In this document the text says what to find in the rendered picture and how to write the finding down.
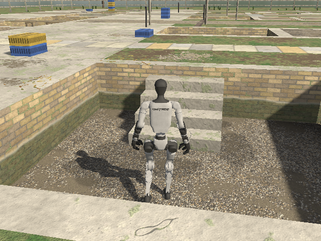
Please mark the right robot hand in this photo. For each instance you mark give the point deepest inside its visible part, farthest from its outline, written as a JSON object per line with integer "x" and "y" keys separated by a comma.
{"x": 187, "y": 147}

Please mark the right robot thigh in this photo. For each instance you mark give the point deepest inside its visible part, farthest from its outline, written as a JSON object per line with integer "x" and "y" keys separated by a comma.
{"x": 171, "y": 151}

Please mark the robot left upper arm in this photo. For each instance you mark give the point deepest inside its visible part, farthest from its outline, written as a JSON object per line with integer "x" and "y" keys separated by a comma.
{"x": 142, "y": 114}

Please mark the robot left shin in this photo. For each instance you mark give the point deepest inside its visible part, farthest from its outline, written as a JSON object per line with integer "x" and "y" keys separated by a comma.
{"x": 148, "y": 179}

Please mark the left robot hand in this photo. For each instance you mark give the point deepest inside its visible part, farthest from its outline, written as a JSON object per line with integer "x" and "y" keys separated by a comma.
{"x": 134, "y": 143}

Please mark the robot right forearm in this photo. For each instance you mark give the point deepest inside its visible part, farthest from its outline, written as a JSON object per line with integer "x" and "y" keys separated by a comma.
{"x": 184, "y": 134}

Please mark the robot left forearm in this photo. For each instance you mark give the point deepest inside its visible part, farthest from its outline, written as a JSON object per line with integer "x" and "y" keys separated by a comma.
{"x": 136, "y": 132}

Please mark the robot right upper arm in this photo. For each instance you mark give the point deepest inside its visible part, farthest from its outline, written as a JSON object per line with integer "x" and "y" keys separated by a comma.
{"x": 178, "y": 113}

